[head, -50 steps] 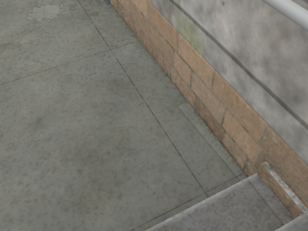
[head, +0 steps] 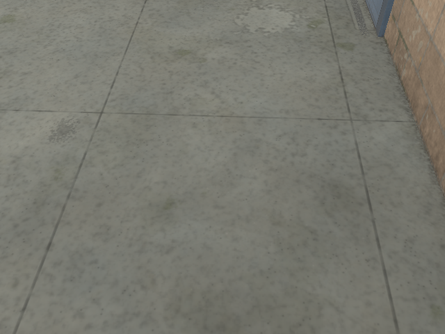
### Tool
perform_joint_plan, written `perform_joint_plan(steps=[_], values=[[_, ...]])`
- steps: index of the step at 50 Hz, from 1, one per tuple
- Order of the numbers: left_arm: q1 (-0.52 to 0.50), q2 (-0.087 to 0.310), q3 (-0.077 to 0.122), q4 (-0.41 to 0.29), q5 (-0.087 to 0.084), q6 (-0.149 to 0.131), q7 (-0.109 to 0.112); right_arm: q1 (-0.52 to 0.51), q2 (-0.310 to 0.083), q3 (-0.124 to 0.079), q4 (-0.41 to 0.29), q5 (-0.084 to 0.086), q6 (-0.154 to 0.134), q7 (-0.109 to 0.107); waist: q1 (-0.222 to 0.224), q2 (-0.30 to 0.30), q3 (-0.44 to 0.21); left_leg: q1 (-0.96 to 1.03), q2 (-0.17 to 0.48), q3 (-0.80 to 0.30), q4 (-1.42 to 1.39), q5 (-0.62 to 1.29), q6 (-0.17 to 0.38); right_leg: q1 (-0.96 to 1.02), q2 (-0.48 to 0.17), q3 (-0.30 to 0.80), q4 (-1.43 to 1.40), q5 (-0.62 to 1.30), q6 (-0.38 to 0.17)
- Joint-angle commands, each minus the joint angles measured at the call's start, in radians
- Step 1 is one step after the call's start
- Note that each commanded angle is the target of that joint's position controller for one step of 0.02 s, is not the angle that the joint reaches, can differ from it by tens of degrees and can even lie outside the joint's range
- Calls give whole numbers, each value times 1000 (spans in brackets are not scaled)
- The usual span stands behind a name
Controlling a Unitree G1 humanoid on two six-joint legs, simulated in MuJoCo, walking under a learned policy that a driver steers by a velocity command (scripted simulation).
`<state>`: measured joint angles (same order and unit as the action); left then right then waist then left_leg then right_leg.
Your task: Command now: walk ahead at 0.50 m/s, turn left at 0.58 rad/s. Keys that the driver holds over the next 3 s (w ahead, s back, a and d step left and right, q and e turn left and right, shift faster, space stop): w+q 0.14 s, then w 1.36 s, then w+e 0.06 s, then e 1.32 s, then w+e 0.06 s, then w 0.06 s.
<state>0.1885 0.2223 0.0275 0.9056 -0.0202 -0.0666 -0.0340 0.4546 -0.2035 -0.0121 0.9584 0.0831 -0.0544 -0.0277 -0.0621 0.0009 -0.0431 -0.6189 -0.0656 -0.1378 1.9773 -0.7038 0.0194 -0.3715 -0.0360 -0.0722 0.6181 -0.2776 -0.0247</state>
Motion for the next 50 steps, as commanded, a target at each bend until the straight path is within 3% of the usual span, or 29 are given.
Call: perform_joint_plan(steps=[1,2,3,4,5,6,8,10,13,15,17,18,19,20,21,22,24,26,29,33,38,40,42,43,44,45,46,48,50], values=[[243,97,18,59,33,11,30,-293,-24,-6,-247,14,21,-44,132,-42,33,-677,132,66,148,257,-7,406,-481,604,-316,-3,-240],[167,8,-9,66,23,-7,35,-310,-11,-15,-255,-6,40,-36,70,-30,145,-670,152,5,7,339,25,263,-419,486,-293,35,-163],[114,-14,-20,64,23,-13,35,-271,0,-17,-246,-17,47,-27,24,-55,181,-584,162,-27,-124,399,44,115,-356,348,-284,100,-103],[-5,8,-21,25,40,-19,45,-238,-14,-28,-267,-30,41,-23,-32,-73,207,-329,140,-2,-487,517,38,-141,-242,132,-380,121,-58],[-30,60,-10,3,57,-24,58,-248,-34,-44,-276,-60,33,-22,-24,-112,172,-168,118,55,-683,659,7,-203,-191,35,-405,214,-62],[-3,83,-8,7,69,-38,75,-269,-36,-50,-272,-62,23,-13,-11,-123,117,-75,114,64,-807,789,-11,-186,-173,-1,-393,315,-69],[82,131,12,43,25,-45,97,-323,1,-41,-289,-56,18,15,11,-110,53,-13,116,85,-1037,904,-17,-29,-194,-16,-401,393,-79],[171,147,29,77,-11,-27,106,-442,27,-28,-330,-50,19,41,62,-51,92,-105,100,104,-1180,823,8,183,-243,18,-381,458,-93],[268,143,44,105,-1,-2,93,-569,31,-23,-376,-51,13,75,115,-12,136,-182,91,140,-1301,662,61,387,-288,31,-337,475,-106],[261,163,55,101,1,1,77,-564,-10,-40,-381,-54,8,82,86,-63,112,-32,40,197,-1357,555,97,396,-276,-7,-248,764,-102],[236,177,57,86,-1,0,65,-310,-107,-88,-303,-59,9,73,-45,-97,-44,402,-25,221,-1436,660,151,299,-220,-70,54,1009,-77],[199,161,51,44,21,-17,60,-112,-222,-125,-254,-66,12,54,-115,-7,-188,800,145,-24,-1356,904,217,-14,-166,-106,403,685,-27],[347,36,7,40,15,-54,19,-31,-303,-129,-228,-73,11,45,-28,229,-407,1125,440,-556,-1486,739,423,-347,15,40,790,-318,8],[217,122,37,39,-25,-86,2,54,-218,-111,-211,-89,20,36,-113,112,-422,1120,429,-611,-1607,567,384,-458,17,204,861,-299,-13],[85,150,52,-15,-45,-85,13,-78,-189,-101,-212,-82,15,31,-81,109,-210,964,391,-436,-1634,627,333,-567,-23,153,835,-204,-19],[39,135,53,-35,-26,-77,36,-211,-155,-87,-233,-67,5,33,-17,18,-105,758,344,-314,-1660,722,286,-515,-70,134,750,-97,-15],[82,117,67,-32,-2,-51,53,-318,-82,-71,-236,-78,-16,43,80,31,-50,497,268,-168,-1712,791,241,-337,-113,145,627,-4,-2],[100,82,65,-37,0,-27,50,-298,-98,-76,-212,-78,-27,46,115,24,-39,420,266,-142,-1762,776,253,-302,-115,141,569,30,7],[-2,73,61,-76,25,-17,55,-228,-132,-86,-168,-73,-35,25,98,31,2,398,258,-70,-1800,832,254,-345,-113,132,387,163,32],[-169,52,49,-114,12,-24,42,-152,-141,-88,-122,-61,-34,8,45,64,41,401,205,18,-1798,769,200,-263,-55,97,65,395,26],[-283,80,46,-154,-2,-26,8,-82,-164,-97,-72,-53,-35,14,6,81,83,535,280,-21,-1747,711,186,-252,-32,102,-82,339,-15],[-267,107,52,-156,0,-35,-2,-86,-179,-102,-62,-54,-26,10,26,98,72,603,304,-34,-1692,794,163,-214,-17,94,-117,243,-45],[-111,155,77,-107,7,-46,-3,-127,-183,-102,-72,-55,-19,6,117,96,-21,613,256,8,-1509,1070,129,25,35,49,-154,225,-83],[66,204,96,-59,18,-50,-1,-139,-154,-90,-88,-64,-17,4,183,39,-147,489,202,57,-1273,1036,99,301,-38,127,-120,285,-133],[205,294,118,-35,28,-48,0,-17,-58,-59,-96,-66,-31,14,170,-190,-319,81,53,134,-859,640,16,740,-295,522,-152,180,-290],[252,226,94,-20,15,-39,-3,-17,-84,-60,-87,-59,-51,23,181,-272,-388,-77,7,17,-707,158,23,802,-360,807,-305,30,-323],[151,173,76,-38,8,-38,2,-104,-172,-85,-105,-35,-60,21,171,-195,-228,-180,69,3,-638,215,40,694,-325,688,-323,-50,-265],[-2,128,58,-67,17,-36,6,-214,-157,-85,-131,-51,-55,7,121,-59,-50,-131,159,51,-737,378,46,392,-249,461,-379,85,-218],[-27,102,48,-60,24,-44,4,-194,-130,-93,-133,-62,-38,-1,72,-81,-22,-25,197,50,-830,442,40,264,-198,366,-425,196,-202]])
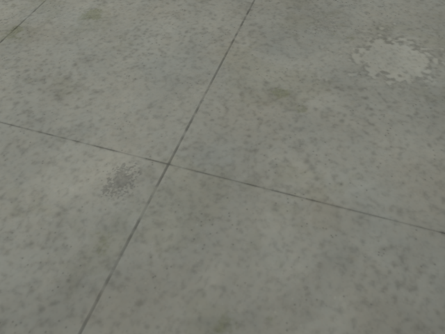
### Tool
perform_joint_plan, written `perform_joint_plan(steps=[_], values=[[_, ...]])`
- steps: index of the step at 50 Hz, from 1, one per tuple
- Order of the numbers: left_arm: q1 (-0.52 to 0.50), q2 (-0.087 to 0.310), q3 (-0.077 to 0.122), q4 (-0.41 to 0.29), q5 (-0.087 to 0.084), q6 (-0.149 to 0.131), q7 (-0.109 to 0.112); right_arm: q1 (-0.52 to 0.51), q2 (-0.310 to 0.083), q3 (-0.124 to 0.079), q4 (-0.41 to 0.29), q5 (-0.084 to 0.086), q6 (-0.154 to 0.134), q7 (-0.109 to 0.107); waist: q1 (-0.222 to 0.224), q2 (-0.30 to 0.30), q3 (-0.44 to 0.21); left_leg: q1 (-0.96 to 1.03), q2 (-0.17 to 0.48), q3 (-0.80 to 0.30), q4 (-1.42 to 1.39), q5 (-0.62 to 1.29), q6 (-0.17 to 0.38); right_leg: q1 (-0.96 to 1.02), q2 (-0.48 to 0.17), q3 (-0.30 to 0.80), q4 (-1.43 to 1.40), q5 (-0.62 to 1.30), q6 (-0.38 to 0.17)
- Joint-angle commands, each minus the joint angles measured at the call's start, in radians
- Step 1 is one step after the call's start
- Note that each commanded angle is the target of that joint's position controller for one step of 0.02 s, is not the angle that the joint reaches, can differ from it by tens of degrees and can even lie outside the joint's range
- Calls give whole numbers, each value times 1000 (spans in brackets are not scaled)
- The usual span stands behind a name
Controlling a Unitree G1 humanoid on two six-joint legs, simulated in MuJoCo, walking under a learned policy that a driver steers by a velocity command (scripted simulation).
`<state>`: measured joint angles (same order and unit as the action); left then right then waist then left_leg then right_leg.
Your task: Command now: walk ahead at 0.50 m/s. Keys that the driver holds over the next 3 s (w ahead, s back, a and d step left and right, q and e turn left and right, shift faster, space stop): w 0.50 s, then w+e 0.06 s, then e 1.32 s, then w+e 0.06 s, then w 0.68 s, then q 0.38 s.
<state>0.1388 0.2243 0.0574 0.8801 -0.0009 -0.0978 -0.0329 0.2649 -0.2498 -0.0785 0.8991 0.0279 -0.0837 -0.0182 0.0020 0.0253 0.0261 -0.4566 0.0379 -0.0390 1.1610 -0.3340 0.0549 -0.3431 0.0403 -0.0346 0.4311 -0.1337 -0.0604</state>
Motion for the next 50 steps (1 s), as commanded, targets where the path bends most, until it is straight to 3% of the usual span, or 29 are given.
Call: perform_joint_plan(steps=[1,6,10,15,17,19,20,21,22,23,24,25,26,27,29,32,35,37,41,43,44,45,46,47,48,49,50], values=[[37,98,18,-26,6,-14,2,2,-64,-25,-70,-8,-3,-7,-3,-114,-88,-177,96,-41,-37,76,-1,215,-266,301,-254,79,-175],[114,147,29,8,-5,-7,26,-129,-44,-22,-103,-22,9,-2,15,-81,-30,-260,100,-16,-294,279,-46,221,-253,198,-302,191,-171],[170,164,33,34,-15,-3,32,-251,-28,-9,-125,-15,4,11,56,-93,3,-200,63,18,-514,426,-47,228,-221,129,-306,172,-140],[245,177,41,73,-19,11,38,-384,-40,3,-172,-5,-12,42,89,-98,41,-207,36,29,-634,372,-24,357,-281,144,-238,196,-133],[239,189,48,77,-22,19,43,-368,-63,-1,-175,-4,-19,51,62,-114,29,-156,20,36,-667,297,3,400,-301,149,-186,288,-117],[200,198,49,70,-27,27,46,-224,-110,-24,-135,-9,-22,49,-29,-124,-65,80,-35,84,-709,277,43,394,-264,106,-19,580,-84],[186,173,40,58,-22,29,46,-51,-160,-47,-81,-17,-22,42,-100,-99,-175,339,-14,60,-686,314,80,292,-212,68,178,588,-56],[194,126,20,29,6,26,47,135,-243,-66,-49,-30,-18,30,-147,58,-330,645,210,-202,-660,368,148,60,-132,12,520,208,-16],[307,32,-6,33,-14,2,36,145,-263,-62,-33,-30,-17,40,-76,300,-426,893,377,-638,-794,200,299,-297,23,80,787,-441,24],[234,142,18,38,-34,-15,31,120,-173,-39,-45,-18,-14,39,-107,181,-349,837,337,-611,-834,79,258,-409,-39,162,885,-435,13],[144,173,26,12,-45,-24,28,31,-131,-25,-63,-15,-14,36,-97,125,-222,701,300,-461,-856,111,215,-450,-86,135,876,-337,1],[103,161,26,7,-38,-22,35,-42,-115,-17,-77,-21,-15,38,-61,31,-152,551,260,-361,-886,197,193,-403,-135,108,827,-246,6],[92,150,32,8,-26,-13,40,-83,-89,-10,-80,-28,-17,40,-34,16,-101,442,232,-287,-920,255,182,-362,-161,106,771,-197,12],[115,133,34,13,-27,2,39,-96,-73,-5,-76,-38,-22,41,-5,43,-93,381,216,-237,-952,273,172,-307,-182,116,742,-164,13],[133,101,33,19,-31,26,43,-91,-80,-6,-59,-40,-33,39,15,52,-64,311,207,-156,-992,389,171,-277,-184,115,698,-139,23],[96,90,35,-3,-17,39,49,-78,-111,-12,-36,-53,-35,19,29,34,-35,279,195,-2,-973,738,156,-299,-149,129,583,-35,55],[21,72,26,-36,-8,39,35,-106,-125,-10,-38,-47,-22,-3,16,50,-37,247,143,132,-965,771,115,-219,-123,69,366,155,56],[-50,66,20,-69,-5,42,22,-80,-142,-11,-27,-40,-12,-16,-14,46,-44,286,155,153,-949,762,112,-196,-110,41,277,225,56],[-93,100,27,-125,-2,55,-3,-73,-166,-22,-19,-19,23,-31,-21,57,-48,430,217,145,-849,765,102,-229,-99,25,197,104,32],[-55,126,38,-137,0,57,-15,-97,-183,-31,-33,-7,40,-41,4,69,-64,458,228,143,-739,848,81,-184,-69,-4,161,2,3],[12,142,49,-125,-2,54,-19,-114,-185,-33,-44,-1,49,-46,38,58,-90,455,205,161,-631,884,56,-102,-36,-30,90,22,-17],[102,190,71,-105,1,49,-13,-86,-173,-30,-47,-5,55,-47,72,-1,-141,411,140,190,-452,813,9,50,-11,-14,-4,200,-51],[170,291,97,-112,11,52,12,-71,-139,-15,-77,-40,49,-39,78,-173,-235,178,58,210,-150,422,-61,299,-200,249,34,691,-136],[144,339,94,-135,24,54,16,17,-62,11,-102,-60,38,-20,-4,-315,-372,-147,-132,98,154,-391,-109,568,-431,633,36,915,-371],[141,261,76,-162,18,62,13,-25,-122,0,-88,-38,33,-2,51,-166,-439,-177,-80,-67,225,-345,-92,532,-392,601,-6,694,-350],[61,226,67,-187,9,64,16,-87,-135,-5,-106,-12,38,-1,41,-120,-332,-224,-50,-59,205,-258,-82,426,-346,496,-35,526,-299],[11,198,60,-197,-9,72,22,-111,-132,-8,-99,-19,50,-13,20,-31,-240,-226,-15,-47,132,-188,-87,304,-295,430,-68,352,-240]])
Over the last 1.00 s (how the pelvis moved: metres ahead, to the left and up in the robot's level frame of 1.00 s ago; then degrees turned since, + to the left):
0.56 0.03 0.01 11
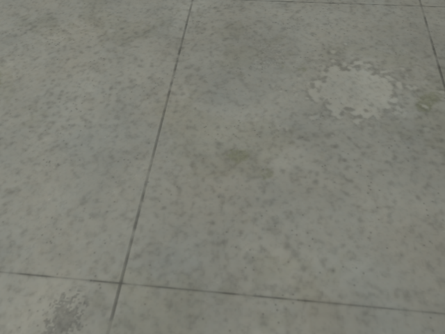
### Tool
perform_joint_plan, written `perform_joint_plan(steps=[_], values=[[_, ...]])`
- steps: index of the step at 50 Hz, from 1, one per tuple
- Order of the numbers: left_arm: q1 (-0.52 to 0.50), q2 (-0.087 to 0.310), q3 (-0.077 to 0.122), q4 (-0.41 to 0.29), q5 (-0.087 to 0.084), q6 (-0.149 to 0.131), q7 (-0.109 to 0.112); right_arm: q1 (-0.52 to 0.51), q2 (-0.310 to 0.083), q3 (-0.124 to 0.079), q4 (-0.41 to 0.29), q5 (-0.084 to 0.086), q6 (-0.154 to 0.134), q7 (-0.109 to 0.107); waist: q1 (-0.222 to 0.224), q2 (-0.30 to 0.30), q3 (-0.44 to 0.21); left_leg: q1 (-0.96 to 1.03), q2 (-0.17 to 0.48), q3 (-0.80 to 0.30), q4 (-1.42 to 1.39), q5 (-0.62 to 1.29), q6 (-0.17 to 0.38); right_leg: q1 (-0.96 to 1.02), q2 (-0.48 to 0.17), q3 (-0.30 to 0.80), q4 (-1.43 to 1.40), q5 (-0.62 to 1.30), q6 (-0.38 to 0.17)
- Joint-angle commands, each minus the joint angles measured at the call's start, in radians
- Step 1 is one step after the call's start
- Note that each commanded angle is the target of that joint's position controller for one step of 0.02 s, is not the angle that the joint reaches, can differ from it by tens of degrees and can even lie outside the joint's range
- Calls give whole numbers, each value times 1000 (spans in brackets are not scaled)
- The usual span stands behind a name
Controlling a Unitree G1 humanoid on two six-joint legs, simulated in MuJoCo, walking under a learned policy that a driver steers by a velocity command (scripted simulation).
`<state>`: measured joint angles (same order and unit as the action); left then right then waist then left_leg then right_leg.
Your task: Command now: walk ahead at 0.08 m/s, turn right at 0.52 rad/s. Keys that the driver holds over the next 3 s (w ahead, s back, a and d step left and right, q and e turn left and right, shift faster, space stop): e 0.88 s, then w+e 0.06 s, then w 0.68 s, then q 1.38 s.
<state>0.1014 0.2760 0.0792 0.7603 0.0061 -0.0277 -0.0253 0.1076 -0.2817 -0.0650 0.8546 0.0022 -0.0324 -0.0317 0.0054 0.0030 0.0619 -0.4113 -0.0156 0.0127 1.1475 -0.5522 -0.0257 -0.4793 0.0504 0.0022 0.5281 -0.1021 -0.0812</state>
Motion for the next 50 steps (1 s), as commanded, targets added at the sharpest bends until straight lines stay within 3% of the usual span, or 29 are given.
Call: perform_joint_plan(steps=[1,4,10,15,17,18,19,20,21,22,23,24,25,28,30,33,36,38,39,40,41,42,43,44,45,46,48,50], values=[[18,129,33,-86,-23,11,21,24,-116,-30,-61,-8,12,-14,3,-12,-215,-241,56,-97,67,79,-10,322,-273,365,-195,192,-189],[9,149,39,-106,2,22,38,43,-89,-29,-73,-11,30,-25,-27,-109,-194,-143,29,-80,-65,154,-20,186,-205,336,-231,103,-168],[25,172,49,-137,-9,38,64,3,-79,-23,-93,-6,27,-31,2,-136,-217,-111,8,-110,-278,235,-49,189,-178,398,-226,-121,-133],[38,166,48,-157,-8,57,66,6,-89,-24,-105,6,5,-12,17,-174,-200,-28,-15,-114,-454,213,-31,217,-172,486,-205,-142,-115],[25,164,46,-169,-17,67,68,60,-93,-28,-93,10,-5,1,-16,-177,-195,73,-24,-93,-620,273,-5,206,-149,498,-170,-103,-92],[29,156,44,-173,-24,72,71,104,-109,-35,-80,8,-7,7,-38,-164,-191,170,0,-90,-736,344,14,163,-114,479,-139,-120,-62],[55,115,33,-179,-25,74,71,139,-173,-52,-77,-11,-4,6,-29,-47,-201,291,166,-212,-799,366,71,46,-45,399,1,-268,-10],[65,93,31,-217,-35,65,64,107,-261,-71,-84,-41,9,2,24,279,-151,317,371,-456,-849,556,222,-170,129,156,223,-462,47],[53,181,56,-211,-12,47,56,63,-207,-61,-122,-63,7,0,-1,269,-154,253,457,-542,-864,633,309,-203,69,161,470,-499,92],[80,214,71,-184,-18,48,49,4,-155,-47,-154,-53,7,-8,20,174,-153,236,401,-431,-838,648,275,-176,45,167,582,-430,102],[112,193,71,-155,-21,60,52,-38,-124,-40,-164,-34,9,-12,39,129,-135,228,326,-323,-816,638,219,-171,39,144,634,-373,117],[127,169,65,-145,-16,73,54,-43,-106,-34,-170,-16,11,-15,31,123,-121,242,293,-264,-808,630,196,-190,32,133,697,-325,134],[129,141,57,-146,-18,81,52,-35,-103,-28,-172,-11,15,-18,25,122,-106,234,275,-216,-809,652,197,-193,27,117,740,-303,147],[42,106,39,-198,-34,82,47,29,-119,-33,-171,-19,30,-27,-27,158,-85,304,253,-136,-825,638,214,-226,-9,51,615,-243,174],[4,94,30,-227,-30,80,40,65,-147,-44,-169,-18,36,-29,-54,180,-109,363,282,-126,-814,664,228,-199,-42,35,503,-256,185],[-3,85,21,-249,-26,78,24,55,-190,-61,-179,-10,40,-19,-59,200,-132,328,312,-82,-805,698,233,-60,-70,-17,348,-294,168],[17,108,31,-253,-29,86,12,52,-204,-68,-181,6,37,-5,-53,211,-133,312,334,-64,-780,699,224,37,-59,-60,210,-277,134],[65,103,38,-241,-30,89,4,32,-205,-70,-179,26,35,0,-16,199,-134,292,331,-34,-717,684,187,135,-43,-85,31,-173,89],[109,108,46,-223,-28,89,6,43,-185,-65,-170,32,33,2,4,172,-145,250,308,1,-653,640,144,235,-19,-91,-83,-82,58],[151,153,63,-215,-28,87,16,98,-143,-56,-151,19,29,8,8,54,-170,128,259,78,-510,509,68,401,-62,8,-148,99,18],[184,283,89,-237,-19,80,34,85,-62,-26,-197,-43,26,16,-14,-287,-190,-195,130,157,-164,-46,-35,595,-352,393,-118,556,-98],[186,284,79,-251,15,56,23,-4,-102,-36,-234,-30,19,7,49,-288,-241,-298,44,-2,22,-162,-59,505,-466,525,-138,590,-290],[168,246,68,-243,20,37,17,-49,-144,-48,-238,-6,22,2,62,-188,-212,-308,62,-56,93,-93,-51,473,-403,444,-159,480,-272],[117,219,59,-233,7,28,22,-46,-149,-52,-232,0,25,-4,29,-160,-166,-315,73,-68,79,-1,-39,435,-338,366,-158,396,-208],[102,188,51,-227,-16,30,30,-20,-148,-56,-211,-10,25,-8,14,-110,-174,-315,88,-74,34,79,-33,426,-286,338,-175,181,-160],[92,176,44,-225,-30,33,35,-3,-154,-60,-211,-13,24,-5,2,-126,-164,-297,86,-69,1,146,-31,390,-260,339,-209,-10,-148],[94,156,32,-229,-19,29,42,10,-138,-56,-207,-2,13,13,-1,-158,-150,-281,68,-54,-53,248,-25,358,-236,367,-282,-320,-150],[106,150,27,-222,-9,15,46,-7,-126,-49,-206,4,-3,23,10,-168,-122,-264,62,-45,-186,295,-23,352,-233,368,-318,-360,-146]])
Over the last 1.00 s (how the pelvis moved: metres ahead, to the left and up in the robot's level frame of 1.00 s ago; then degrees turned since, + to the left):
0.46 0.03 -0.01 -13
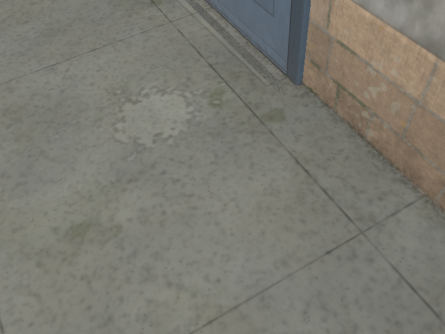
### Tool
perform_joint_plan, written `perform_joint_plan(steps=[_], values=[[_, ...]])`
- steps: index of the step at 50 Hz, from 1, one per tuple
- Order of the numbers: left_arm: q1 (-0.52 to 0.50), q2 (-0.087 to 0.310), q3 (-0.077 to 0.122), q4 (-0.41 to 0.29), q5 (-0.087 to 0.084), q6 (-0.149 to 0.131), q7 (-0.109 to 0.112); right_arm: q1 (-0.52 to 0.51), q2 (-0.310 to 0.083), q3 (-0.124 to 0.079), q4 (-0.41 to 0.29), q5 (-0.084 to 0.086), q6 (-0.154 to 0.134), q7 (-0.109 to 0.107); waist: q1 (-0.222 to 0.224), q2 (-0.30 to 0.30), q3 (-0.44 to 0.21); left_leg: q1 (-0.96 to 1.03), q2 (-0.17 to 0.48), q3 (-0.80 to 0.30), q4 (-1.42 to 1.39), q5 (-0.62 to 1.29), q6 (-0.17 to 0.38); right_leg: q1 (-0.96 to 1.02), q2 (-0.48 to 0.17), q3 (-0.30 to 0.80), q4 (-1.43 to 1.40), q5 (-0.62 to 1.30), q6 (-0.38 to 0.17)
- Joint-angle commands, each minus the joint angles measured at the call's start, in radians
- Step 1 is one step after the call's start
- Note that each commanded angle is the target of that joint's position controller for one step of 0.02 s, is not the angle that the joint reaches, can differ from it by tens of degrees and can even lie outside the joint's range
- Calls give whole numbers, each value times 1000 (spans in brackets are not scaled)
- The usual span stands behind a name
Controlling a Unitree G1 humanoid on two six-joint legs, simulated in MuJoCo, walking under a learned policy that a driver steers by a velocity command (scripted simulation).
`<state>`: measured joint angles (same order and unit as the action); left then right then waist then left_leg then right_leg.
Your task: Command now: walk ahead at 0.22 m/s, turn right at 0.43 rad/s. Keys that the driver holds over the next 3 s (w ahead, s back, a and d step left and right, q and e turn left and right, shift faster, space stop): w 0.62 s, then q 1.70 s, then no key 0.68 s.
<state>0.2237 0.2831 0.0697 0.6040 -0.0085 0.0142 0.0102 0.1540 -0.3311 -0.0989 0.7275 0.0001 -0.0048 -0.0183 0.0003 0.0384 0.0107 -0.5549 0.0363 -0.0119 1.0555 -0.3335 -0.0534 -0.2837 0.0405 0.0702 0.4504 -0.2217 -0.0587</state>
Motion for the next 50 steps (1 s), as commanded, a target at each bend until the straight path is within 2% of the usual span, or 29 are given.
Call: perform_joint_plan(steps=[1,4,9,11,13,14,15,16,17,18,20,23,27,31,33,35,36,37,38,39,40,41,42,43,44,45,46,48,50], values=[[-5,145,36,-55,6,-33,12,-68,-66,-10,-79,4,-40,13,23,-200,-61,-98,8,-20,-168,93,6,155,-221,289,-242,-218,-163],[27,166,40,-27,3,-47,8,-93,-44,3,-80,5,-64,29,46,-199,-43,-19,2,-12,-331,113,15,135,-228,276,-238,-178,-162],[62,186,38,0,-8,-53,-14,-105,-58,9,-95,22,-86,47,62,-176,8,79,-10,4,-458,67,58,72,-253,329,-223,-265,-175],[52,176,31,5,-11,-50,-20,-60,-53,10,-86,25,-97,51,28,-159,8,183,-20,21,-534,106,83,30,-238,328,-189,-276,-159],[43,131,15,6,-5,-47,-22,46,-57,5,-54,17,-103,46,-29,-137,-22,368,-22,19,-578,116,103,-50,-181,294,-99,-258,-119],[19,77,-2,-6,0,-51,-21,151,-87,-2,-38,9,-107,38,-74,-80,-56,501,69,-88,-610,67,136,-144,-125,228,53,-237,-72],[36,19,-17,-39,-3,-69,-20,231,-190,-25,-21,-2,-105,32,-64,155,-88,673,235,-387,-716,-121,242,-367,9,40,348,-240,1],[-15,98,0,-65,-16,-84,-10,304,-201,-34,-5,-2,-103,41,-111,232,-66,694,366,-683,-834,-315,353,-553,10,15,592,-368,33],[-24,148,17,-58,-27,-93,-10,276,-143,-13,-13,4,-104,41,-94,139,0,665,355,-661,-840,-373,347,-623,-41,54,695,-311,24],[-24,138,15,-46,-23,-95,-13,238,-111,-1,-26,2,-102,38,-73,105,22,638,309,-569,-839,-329,318,-637,-71,38,723,-221,22],[-41,111,13,-40,-4,-96,-20,180,-80,15,-39,-5,-97,34,-45,72,44,558,245,-424,-864,-135,282,-602,-116,24,667,-87,27],[-57,75,5,-31,2,-93,-26,171,-79,21,-32,-2,-96,28,-35,72,38,488,184,-262,-903,114,268,-524,-125,-25,571,42,62],[-168,24,-18,-45,2,-100,-33,213,-102,20,6,10,-85,17,-70,53,41,464,142,-117,-899,333,242,-421,-106,-65,301,208,84],[-273,29,-21,-66,-14,-109,-57,276,-125,16,40,22,-73,17,-103,55,69,488,176,-104,-890,340,239,-344,-79,-83,139,271,70],[-292,44,-13,-79,-9,-118,-67,288,-122,17,57,24,-58,13,-86,58,79,530,188,-125,-826,493,220,-305,-57,-72,75,243,45],[-205,87,7,-58,6,-127,-66,272,-147,9,57,24,-46,6,-24,84,9,570,174,-129,-696,749,182,-159,-17,-78,29,226,11],[-87,117,23,-23,17,-131,-58,247,-147,10,47,27,-45,3,45,78,-70,540,133,-104,-570,846,151,22,-6,-95,-20,328,-17],[37,170,38,0,33,-131,-45,239,-113,21,21,12,-51,2,97,47,-190,395,79,-87,-379,691,108,297,-111,-23,35,582,-59],[142,253,50,5,63,-118,-29,327,-2,56,-7,-20,-62,8,82,-218,-380,58,-47,-45,15,12,35,701,-425,268,150,992,-192],[151,218,41,-1,46,-98,-31,425,-41,55,24,10,-65,11,81,-318,-580,-22,-99,-158,234,-390,10,766,-547,486,97,928,-304],[93,166,29,-14,33,-80,-28,336,-135,22,17,39,-56,10,93,-205,-467,-76,-37,-159,290,-331,2,631,-475,357,44,794,-258],[28,124,16,-8,19,-72,-22,248,-126,20,-10,43,-43,5,69,-168,-319,-131,-2,-103,261,-273,-3,502,-420,244,15,719,-218],[-26,89,4,5,10,-70,-21,224,-102,22,-9,31,-24,-3,37,-122,-213,-114,27,-80,218,-223,-16,349,-372,166,-29,674,-197],[-76,89,4,16,13,-71,-17,238,-83,20,-13,22,0,-12,-8,-141,-143,-47,53,-69,165,-186,-23,193,-348,106,-89,579,-178],[-115,101,10,24,25,-74,-16,264,-60,22,-12,21,23,-18,-38,-166,-110,40,54,-45,148,-154,-32,62,-333,61,-147,511,-174],[-152,92,9,22,37,-80,-21,276,-47,20,-12,20,37,-23,-52,-174,-102,84,46,-31,137,-125,-39,3,-324,17,-175,498,-186],[-180,99,13,27,40,-85,-21,275,-42,18,-23,18,46,-26,-64,-179,-92,91,50,-26,101,-99,-41,-28,-328,-17,-195,481,-192],[-192,118,22,45,34,-89,-12,226,-39,17,-54,9,51,-24,-58,-166,-89,88,71,-29,7,-10,-31,-23,-340,-59,-212,439,-193],[-195,130,26,58,27,-79,0,169,-35,20,-81,7,50,-12,-43,-148,-94,114,80,-20,-96,74,-14,-9,-341,-98,-218,367,-186]])
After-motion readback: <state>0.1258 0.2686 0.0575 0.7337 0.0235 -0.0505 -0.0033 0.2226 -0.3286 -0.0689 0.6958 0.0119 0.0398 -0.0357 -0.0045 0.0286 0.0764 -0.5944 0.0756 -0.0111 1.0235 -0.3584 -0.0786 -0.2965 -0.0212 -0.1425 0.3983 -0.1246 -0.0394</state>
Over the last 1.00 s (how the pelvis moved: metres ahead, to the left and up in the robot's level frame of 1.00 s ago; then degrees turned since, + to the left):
0.03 0.01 0.02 -35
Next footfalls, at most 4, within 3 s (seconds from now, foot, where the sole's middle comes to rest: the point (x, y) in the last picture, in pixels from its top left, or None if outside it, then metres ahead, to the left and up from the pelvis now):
0.28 left None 0.14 0.14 -0.78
0.74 right None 0.45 -0.13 -0.78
1.18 left None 0.44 0.13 -0.78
1.66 right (280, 320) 0.50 -0.09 -0.78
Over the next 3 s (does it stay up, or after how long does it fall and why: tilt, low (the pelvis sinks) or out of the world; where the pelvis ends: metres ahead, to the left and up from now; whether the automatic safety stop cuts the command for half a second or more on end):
stays up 0.40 0.03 -0.01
